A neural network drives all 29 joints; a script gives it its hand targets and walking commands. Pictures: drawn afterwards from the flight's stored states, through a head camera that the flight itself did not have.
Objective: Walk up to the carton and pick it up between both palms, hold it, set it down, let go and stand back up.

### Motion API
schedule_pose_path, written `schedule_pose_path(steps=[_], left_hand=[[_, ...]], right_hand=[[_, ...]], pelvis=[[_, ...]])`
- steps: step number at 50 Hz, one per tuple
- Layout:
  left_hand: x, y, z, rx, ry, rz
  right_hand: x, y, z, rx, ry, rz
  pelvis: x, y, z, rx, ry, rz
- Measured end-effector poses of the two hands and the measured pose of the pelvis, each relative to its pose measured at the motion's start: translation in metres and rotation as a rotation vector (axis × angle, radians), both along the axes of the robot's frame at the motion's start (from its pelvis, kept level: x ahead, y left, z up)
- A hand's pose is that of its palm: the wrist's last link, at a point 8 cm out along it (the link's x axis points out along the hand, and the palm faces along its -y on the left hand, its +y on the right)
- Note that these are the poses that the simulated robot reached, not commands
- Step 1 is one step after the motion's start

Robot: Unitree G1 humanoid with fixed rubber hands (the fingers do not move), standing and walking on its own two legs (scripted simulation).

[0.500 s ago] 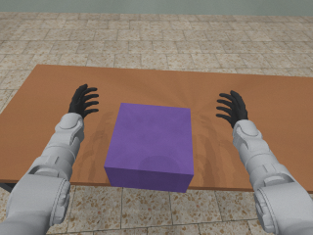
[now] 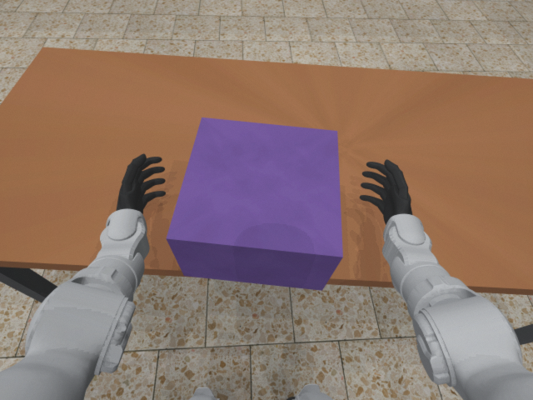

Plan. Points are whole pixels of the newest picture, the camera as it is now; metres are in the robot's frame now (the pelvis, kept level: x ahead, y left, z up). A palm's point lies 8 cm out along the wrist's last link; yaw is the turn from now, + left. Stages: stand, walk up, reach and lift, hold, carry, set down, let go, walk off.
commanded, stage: reach and lift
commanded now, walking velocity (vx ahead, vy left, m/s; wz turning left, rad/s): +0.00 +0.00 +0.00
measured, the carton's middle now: (261, 202) +0.44 +0.01 -0.01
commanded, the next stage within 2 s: none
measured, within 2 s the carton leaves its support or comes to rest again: neither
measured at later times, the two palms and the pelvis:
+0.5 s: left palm (157, 201) +0.43 +0.17 +0.01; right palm (366, 198) +0.43 -0.16 +0.03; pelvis +0.01 +0.00 -0.01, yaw +0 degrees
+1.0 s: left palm (163, 209) +0.42 +0.16 +0.02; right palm (369, 206) +0.42 -0.16 +0.03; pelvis +0.02 +0.01 +0.01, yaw +0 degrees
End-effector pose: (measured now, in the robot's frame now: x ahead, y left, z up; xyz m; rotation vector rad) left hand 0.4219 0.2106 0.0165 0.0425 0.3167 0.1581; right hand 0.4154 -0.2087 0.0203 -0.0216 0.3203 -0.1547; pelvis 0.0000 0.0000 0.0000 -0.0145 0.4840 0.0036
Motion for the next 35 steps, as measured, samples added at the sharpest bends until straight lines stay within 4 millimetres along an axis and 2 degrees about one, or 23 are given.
schedule_pose_path(steps=[9,15,24,35], left_hand=[[0.004,-0.017,-0.008,-0.016,-0.035,-0.034],[0.007,-0.031,-0.007,-0.035,-0.049,-0.056],[0.010,-0.036,-0.004,-0.036,-0.055,-0.068],[0.006,-0.042,-0.002,-0.031,-0.050,-0.088]], right_hand=[[0.001,0.007,-0.012,0.003,-0.030,0.016],[0.008,0.021,-0.005,0.011,-0.055,0.025],[0.019,0.045,0.005,0.012,-0.057,0.018],[0.015,0.049,0.007,0.021,-0.039,-0.029]], pelvis=[[-0.009,-0.003,-0.015,0.008,0.027,-0.009],[-0.006,-0.004,-0.017,0.005,0.019,-0.008],[0.004,-0.002,-0.012,-0.010,-0.003,0.008],[0.013,0.006,0.000,-0.024,-0.041,0.012]])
